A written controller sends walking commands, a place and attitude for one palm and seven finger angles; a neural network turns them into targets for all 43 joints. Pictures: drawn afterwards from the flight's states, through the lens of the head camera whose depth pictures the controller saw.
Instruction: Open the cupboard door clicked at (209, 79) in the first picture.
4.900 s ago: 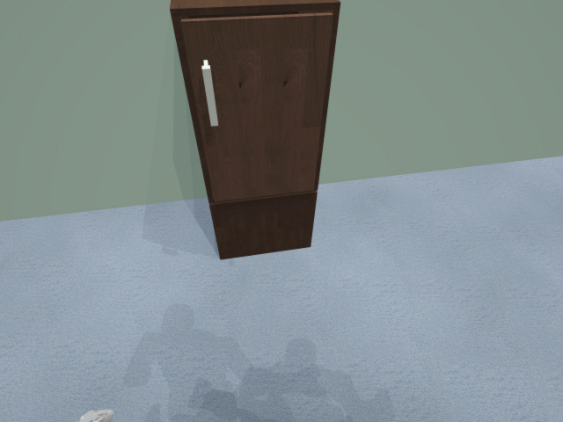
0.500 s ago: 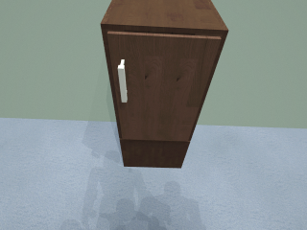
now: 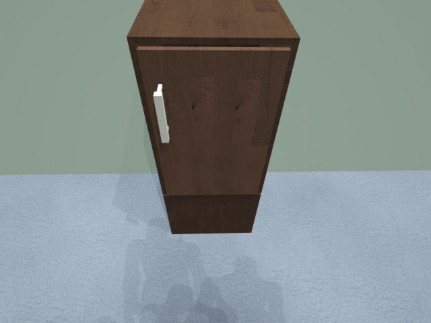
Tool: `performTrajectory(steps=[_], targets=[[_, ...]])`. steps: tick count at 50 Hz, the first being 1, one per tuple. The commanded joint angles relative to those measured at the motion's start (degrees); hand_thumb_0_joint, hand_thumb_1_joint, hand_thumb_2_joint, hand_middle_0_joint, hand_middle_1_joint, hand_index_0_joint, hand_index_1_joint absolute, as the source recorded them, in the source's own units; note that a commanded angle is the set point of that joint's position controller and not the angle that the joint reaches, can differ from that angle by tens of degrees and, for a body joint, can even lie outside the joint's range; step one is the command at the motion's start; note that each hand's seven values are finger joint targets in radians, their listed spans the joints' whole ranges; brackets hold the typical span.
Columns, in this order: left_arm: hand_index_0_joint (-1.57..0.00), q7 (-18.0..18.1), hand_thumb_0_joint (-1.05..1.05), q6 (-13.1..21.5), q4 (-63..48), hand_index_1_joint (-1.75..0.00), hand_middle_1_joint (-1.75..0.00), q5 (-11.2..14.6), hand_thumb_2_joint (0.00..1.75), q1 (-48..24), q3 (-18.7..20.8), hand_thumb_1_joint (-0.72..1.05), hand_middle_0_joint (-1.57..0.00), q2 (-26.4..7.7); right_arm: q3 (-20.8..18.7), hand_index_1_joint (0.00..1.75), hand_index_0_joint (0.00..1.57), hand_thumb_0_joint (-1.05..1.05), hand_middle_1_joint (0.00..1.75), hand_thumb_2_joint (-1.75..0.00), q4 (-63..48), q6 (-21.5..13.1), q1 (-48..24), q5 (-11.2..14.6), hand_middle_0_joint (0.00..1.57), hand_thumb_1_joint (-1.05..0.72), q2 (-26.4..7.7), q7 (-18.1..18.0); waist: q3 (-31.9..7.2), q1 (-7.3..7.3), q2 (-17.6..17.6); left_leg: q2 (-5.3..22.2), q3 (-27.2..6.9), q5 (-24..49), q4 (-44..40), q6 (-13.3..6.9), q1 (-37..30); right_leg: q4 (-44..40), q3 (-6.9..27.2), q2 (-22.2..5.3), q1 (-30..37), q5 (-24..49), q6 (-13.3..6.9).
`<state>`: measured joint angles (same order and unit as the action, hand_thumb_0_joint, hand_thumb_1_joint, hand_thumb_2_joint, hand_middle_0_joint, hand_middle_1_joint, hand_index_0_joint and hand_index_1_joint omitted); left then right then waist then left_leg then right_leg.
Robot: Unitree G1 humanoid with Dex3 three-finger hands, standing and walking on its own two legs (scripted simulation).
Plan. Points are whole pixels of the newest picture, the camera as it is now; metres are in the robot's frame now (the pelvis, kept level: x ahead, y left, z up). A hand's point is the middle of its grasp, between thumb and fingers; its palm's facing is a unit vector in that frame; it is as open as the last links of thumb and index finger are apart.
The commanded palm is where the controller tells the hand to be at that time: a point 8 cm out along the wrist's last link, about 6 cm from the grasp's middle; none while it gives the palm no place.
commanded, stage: come to a stop and stand still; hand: left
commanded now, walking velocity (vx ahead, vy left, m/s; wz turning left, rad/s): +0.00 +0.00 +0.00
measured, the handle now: (162, 114) +0.62 +0.18 +0.03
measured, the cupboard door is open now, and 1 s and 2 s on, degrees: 0 0 0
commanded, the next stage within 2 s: look again from close up in 0.14 s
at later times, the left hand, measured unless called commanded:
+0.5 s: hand out of the picture +0.01 +0.19 -0.18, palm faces +0.03 -0.98 -0.20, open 7.4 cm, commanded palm none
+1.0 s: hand out of the picture +0.04 +0.19 -0.18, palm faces +0.01 -0.98 -0.19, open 7.3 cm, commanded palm none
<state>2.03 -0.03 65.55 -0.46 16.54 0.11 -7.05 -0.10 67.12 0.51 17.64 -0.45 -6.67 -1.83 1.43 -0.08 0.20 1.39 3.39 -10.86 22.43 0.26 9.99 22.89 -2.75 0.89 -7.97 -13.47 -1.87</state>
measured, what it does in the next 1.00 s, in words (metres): stands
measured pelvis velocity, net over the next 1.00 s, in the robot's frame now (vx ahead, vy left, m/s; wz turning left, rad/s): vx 0.04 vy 0.02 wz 0.00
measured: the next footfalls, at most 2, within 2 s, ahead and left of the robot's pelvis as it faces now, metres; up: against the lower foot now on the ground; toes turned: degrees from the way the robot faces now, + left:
left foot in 1.40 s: +0.14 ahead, +0.09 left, +0.00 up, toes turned +10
right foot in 1.70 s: +0.18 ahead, -0.22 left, +0.00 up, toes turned -1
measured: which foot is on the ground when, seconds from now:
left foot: down 0.00-1.00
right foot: down 0.00-1.00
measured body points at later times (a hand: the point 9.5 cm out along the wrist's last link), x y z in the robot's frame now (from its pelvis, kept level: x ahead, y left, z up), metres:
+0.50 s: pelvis +0.01 +0.02 -0.01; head +0.02 +0.01 +0.44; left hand +0.01 +0.24 -0.16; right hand +0.01 -0.19 -0.17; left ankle +0.01 +0.12 -0.74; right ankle -0.01 -0.09 -0.74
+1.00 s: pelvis +0.04 +0.02 -0.01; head +0.05 +0.02 +0.44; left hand +0.04 +0.25 -0.17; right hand +0.05 -0.20 -0.17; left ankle +0.01 +0.12 -0.74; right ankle -0.01 -0.09 -0.74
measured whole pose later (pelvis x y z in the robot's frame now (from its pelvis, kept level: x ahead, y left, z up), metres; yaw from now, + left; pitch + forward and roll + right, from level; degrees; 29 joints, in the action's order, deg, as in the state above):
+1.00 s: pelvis +0.04 +0.02 -0.01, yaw +0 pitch +0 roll +1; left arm 1.6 0.3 62.5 -1.6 16.4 0.2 -9.2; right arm 0.2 63.1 -1.1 15.3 -1.1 -9.0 -1.4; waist 0.8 0.0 1.1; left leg -1.2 4.1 -17.2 28.3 -1.9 11.5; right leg 30.5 -1.8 -1.9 -10.2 -20.4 0.0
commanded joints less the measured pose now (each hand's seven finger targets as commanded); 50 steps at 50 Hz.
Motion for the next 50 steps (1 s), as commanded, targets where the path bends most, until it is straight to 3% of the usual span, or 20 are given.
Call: performTrajectory(steps=[1, 11, 12, 13, 14, 15, 18, 21, 24, 26, 29, 40, 42, 43, 45, 47, 50], targets=[[-0.2, 0.2, 0.0, 0.54, -1.21, -0.3, -0.3, 0.14, 0.9, 3.96, 0.81, 0.9, -0.2, -4.99, -0.76, 0.3, 0.2, 0.0, 0.3, -0.9, -1.18, -0.99, 3.39, -0.19, 0.2, -0.9, -4.42, -0.51, 4.08, -0.01, 0.27, 4.24, -4.72, -0.63, -3.82, -1.2, 0.74, -6.87, 7.03, -6.94, -5.4, -1.41, 0.25], [-0.2, 0.26, 0.0, 0.77, -0.77, -0.3, -0.3, 0.09, 0.9, 5.24, 0.65, 0.9, -0.2, -4.2, -0.74, 0.3, 0.2, 0.0, 0.3, -0.9, -1.12, -1.3, 3.75, -0.08, 0.2, -0.9, -4.17, -0.62, 4.23, 0.06, 0.19, 4.55, -4.94, 0.7, -3.9, -1.3, 0.52, -6.32, 6.66, -6.8, -5.63, 0.5, 0.35], [-0.2, 2.31, 0.0, 2.62, -0.03, -0.3, -0.3, -0.99, 0.9, 9.29, 0.08, 0.9, -0.2, -6.27, -0.47, 0.3, 0.2, 0.0, 0.3, -0.9, -5.7, -2.38, -3.48, 0.19, 0.2, -0.9, -6.56, 0.49, 6.19, 2.85, 0.47, 4.16, -2.77, 0.89, 8.97, 0.48, 6.24, -4.87, 9.86, -10.09, -6.14, 20.01, 1.26], [-0.2, 1.82, 0.0, 3.08, -2.95, -0.3, -0.3, -0.56, 0.9, 6.29, 0.41, 0.9, -0.2, -8.63, -0.57, 0.3, 0.2, 0.0, 0.3, -0.9, -7.19, -1.36, 0.74, -0.07, 0.2, -0.9, -3.79, 0.82, 2.03, -1.4, 1.26, 2.0, -3.48, -8.16, 8.95, -0.02, 4.47, -7.35, 12.61, -12.7, -7.39, 3.28, -1.27], [-0.2, 1.3, 0.0, 2.87, -4.16, -0.3, -0.3, -0.6, 0.9, 3.59, 0.54, 0.9, -0.2, -7.99, -0.88, 0.3, 0.2, 0.0, 0.3, -0.9, -6.13, -1.24, 2.62, -0.46, 0.2, -0.9, -3.95, 0.92, 2.95, -2.14, -2.15, 1.99, -3.43, -6.82, 7.61, -0.41, 2.98, -7.55, 11.35, -11.11, -10.93, -10.7, -2.78], [-0.2, 1.14, 0.0, 2.93, -4.71, -0.3, -0.3, -0.7, 0.9, 2.87, 0.81, 0.9, -0.2, -8.25, -0.65, 0.3, 0.2, 0.0, 0.3, -0.9, -6.28, -1.16, 4.24, -0.76, 0.2, -0.9, -4.11, 1.25, 2.03, -2.44, -1.55, 2.19, -3.22, -5.22, 7.17, -0.86, 3.08, -5.67, 9.0, -9.13, -11.29, -12.57, -2.63], [-0.2, 0.72, 0.0, 2.82, -4.87, -0.3, -0.3, -0.32, 0.9, 3.95, 0.27, 0.9, -0.2, -5.61, -0.49, 0.3, 0.2, 0.0, 0.3, -0.9, -7.17, -2.04, 4.47, -0.68, 0.2, -0.9, -4.85, 0.92, 1.06, -1.53, -3.44, 3.65, -5.82, -2.71, 2.86, -2.15, 4.98, -0.63, 6.5, -6.07, -8.24, -6.18, -1.88], [-0.2, 0.47, 0.0, 2.43, -4.39, -0.3, -0.3, -0.39, 0.9, 4.68, 0.12, 0.9, -0.2, -4.89, -0.19, 0.3, 0.2, 0.0, 0.3, -0.9, -7.63, -2.76, 3.53, -0.55, 0.2, -0.9, -5.71, 0.53, 2.03, -0.2, -2.82, 4.9, -7.7, 1.25, 0.23, -3.21, 6.61, 2.33, 4.88, -5.09, -5.22, -0.08, -1.2], [-0.2, 0.4, 0.0, 2.22, -4.23, -0.3, -0.3, -0.31, 0.9, 4.91, 0.03, 0.9, -0.2, -4.89, -0.23, 0.3, 0.2, 0.0, 0.3, -0.9, -7.6, -2.89, 3.05, -0.39, 0.2, -0.9, -6.59, 0.29, 2.75, 0.04, 1.21, 4.77, -7.03, 2.89, -0.12, -3.32, 5.6, 2.14, 4.92, -5.51, -5.03, 2.29, -0.67], [-0.2, 0.41, 0.0, 2.08, -4.33, -0.3, -0.3, -0.34, 0.9, 4.58, 0.24, 0.9, -0.2, -5.33, -0.14, 0.3, 0.2, 0.0, 0.3, -0.9, -7.12, -3.06, 3.14, -0.43, 0.2, -0.9, -6.89, 0.19, 2.94, 0.17, -0.24, 4.75, -7.05, 4.67, -0.6, -3.41, 5.26, 2.54, 4.72, -5.54, -4.57, 3.11, -0.49], [-0.2, 0.39, 0.0, 1.93, -4.47, -0.3, -0.3, -0.29, 0.9, 4.47, 0.29, 0.9, -0.2, -5.89, -0.13, 0.3, 0.2, 0.0, 0.3, -0.9, -6.75, -3.04, 2.53, -0.4, 0.2, -0.9, -7.33, 0.14, 2.59, 0.27, 1.14, 4.61, -6.5, 5.34, -0.68, -3.4, 3.99, 2.06, 4.76, -6.01, -4.33, 4.2, -0.26], [-0.2, 0.32, 0.0, 1.64, -4.73, -0.3, -0.3, -0.4, 0.9, 3.17, 0.68, 0.9, -0.2, -7.85, -0.31, 0.3, 0.2, 0.0, 0.3, -0.9, -5.64, -3.12, 0.78, -0.36, 0.2, -0.9, -8.33, -0.11, 0.43, 0.32, -0.14, 4.7, -5.59, 10.31, -0.1, -3.31, 0.7, 2.06, 4.84, -6.54, -2.69, 8.72, 0.01], [-0.2, 0.3, 0.0, 1.54, -4.67, -0.3, -0.3, -0.35, 0.9, 2.97, 0.73, 0.9, -0.2, -8.02, -0.33, 0.3, 0.2, 0.0, 0.3, -0.9, -5.61, -3.09, 0.24, -0.38, 0.2, -0.9, -8.63, -0.16, 0.43, 0.28, -1.31, 4.72, -5.48, 10.98, -0.09, -3.25, 0.27, 2.03, 4.96, -6.56, -2.79, 9.04, 0.0], [-0.2, 0.25, 0.0, 1.39, -4.28, -0.3, -0.3, -0.4, 0.9, 3.44, 0.7, 0.9, -0.2, -7.41, -0.17, 0.3, 0.2, 0.0, 0.3, -0.9, -5.24, -3.01, 0.82, -0.43, 0.2, -0.9, -8.0, -0.12, -0.72, 0.17, -1.2, 4.94, -5.6, 8.82, -0.19, -3.31, -0.03, 2.5, 4.25, -6.28, -2.22, 6.41, 0.15], [-0.2, 0.08, 0.0, 1.07, -4.12, -0.3, -0.3, -0.7, 0.9, 3.68, 0.72, 0.9, -0.2, -6.98, -0.41, 0.3, 0.2, 0.0, 0.3, -0.9, -5.09, -2.71, 0.91, -0.53, 0.2, -0.9, -8.07, -0.09, 0.63, 0.13, -0.5, 5.77, -6.83, 3.53, -0.87, -4.14, 0.99, 3.51, 2.56, -5.47, -3.23, 1.04, 0.28], [-0.2, -0.27, 0.0, 0.69, -4.34, -0.3, -0.3, -1.01, 0.9, 3.85, 0.86, 0.9, -0.2, -6.56, -0.87, 0.3, 0.2, 0.0, 0.3, -0.9, -5.36, -2.41, 0.86, -0.76, 0.2, -0.9, -9.21, -0.12, 2.15, -0.14, -1.79, 7.25, -9.33, -2.65, -2.72, -5.17, 1.85, 5.26, 1.17, -4.49, -5.86, -3.81, 0.25], [-0.2, -0.74, 0.0, 0.4, -5.11, -0.3, -0.3, -1.42, 0.9, 3.49, 1.07, 0.9, -0.2, -6.38, -1.77, 0.3, 0.2, 0.0, 0.3, -0.9, -5.68, -2.06, 1.84, -0.88, 0.2, -0.9, -10.31, -0.44, 4.34, -0.52, -4.19, 10.23, -13.99, -4.18, -4.17, -7.49, 1.27, 8.25, -0.77, -3.36, -10.32, -6.75, 0.38]])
